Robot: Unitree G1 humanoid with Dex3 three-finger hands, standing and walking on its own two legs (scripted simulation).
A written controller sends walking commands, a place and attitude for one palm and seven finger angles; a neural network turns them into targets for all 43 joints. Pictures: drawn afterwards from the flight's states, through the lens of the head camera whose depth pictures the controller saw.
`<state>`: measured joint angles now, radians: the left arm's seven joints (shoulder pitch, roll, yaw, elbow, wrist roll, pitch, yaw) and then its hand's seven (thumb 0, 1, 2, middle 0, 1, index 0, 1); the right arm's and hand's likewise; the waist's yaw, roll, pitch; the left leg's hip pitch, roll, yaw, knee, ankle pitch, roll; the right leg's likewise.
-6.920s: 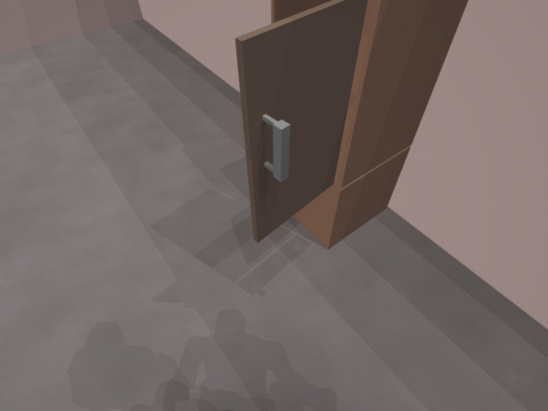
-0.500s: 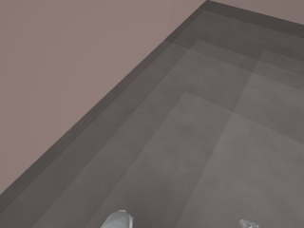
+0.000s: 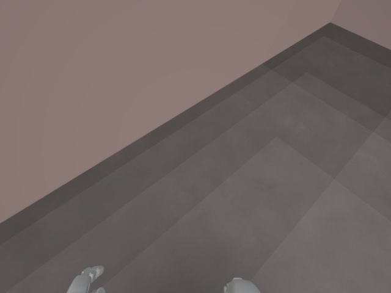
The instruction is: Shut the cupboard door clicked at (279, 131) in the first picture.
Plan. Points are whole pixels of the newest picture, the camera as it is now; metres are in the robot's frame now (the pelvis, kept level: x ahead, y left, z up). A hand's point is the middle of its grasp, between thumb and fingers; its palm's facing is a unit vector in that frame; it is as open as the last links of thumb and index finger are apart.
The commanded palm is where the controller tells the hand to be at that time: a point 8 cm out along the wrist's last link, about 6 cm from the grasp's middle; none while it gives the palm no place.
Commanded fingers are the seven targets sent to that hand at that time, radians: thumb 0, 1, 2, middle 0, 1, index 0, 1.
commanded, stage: walk to a spot facing it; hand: left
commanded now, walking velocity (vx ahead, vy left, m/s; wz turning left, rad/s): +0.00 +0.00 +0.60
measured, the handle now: out of the picture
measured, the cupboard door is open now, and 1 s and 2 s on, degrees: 96 96 96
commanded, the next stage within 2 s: none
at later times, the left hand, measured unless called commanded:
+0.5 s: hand out of the picture -0.01 +0.16 -0.17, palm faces +0.34 -0.91 -0.25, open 7.3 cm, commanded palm none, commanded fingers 0.00 0.90 0.90 -0.20 -0.30 -0.20 -0.30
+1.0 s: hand out of the picture +0.00 +0.20 -0.16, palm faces +0.55 -0.79 -0.26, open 7.4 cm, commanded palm none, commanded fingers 0.00 0.90 0.90 -0.20 -0.30 -0.20 -0.30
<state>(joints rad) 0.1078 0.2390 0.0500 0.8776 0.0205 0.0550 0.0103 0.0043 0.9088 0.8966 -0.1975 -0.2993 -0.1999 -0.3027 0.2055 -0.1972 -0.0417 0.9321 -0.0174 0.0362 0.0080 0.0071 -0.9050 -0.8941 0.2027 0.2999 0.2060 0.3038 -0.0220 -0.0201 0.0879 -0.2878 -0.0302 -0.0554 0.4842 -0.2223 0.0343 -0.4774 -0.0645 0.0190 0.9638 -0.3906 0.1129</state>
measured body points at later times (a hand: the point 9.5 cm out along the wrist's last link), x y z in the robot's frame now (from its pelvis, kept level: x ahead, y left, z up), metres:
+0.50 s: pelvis +0.01 -0.05 +0.00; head +0.06 -0.03 +0.44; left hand -0.02 +0.21 -0.15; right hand +0.18 -0.27 -0.15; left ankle -0.04 +0.08 -0.70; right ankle +0.00 -0.15 -0.74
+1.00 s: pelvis +0.02 -0.04 +0.00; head +0.07 +0.00 +0.44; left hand -0.03 +0.24 -0.14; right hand +0.21 -0.21 -0.15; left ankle -0.04 +0.07 -0.74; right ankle +0.09 -0.15 -0.71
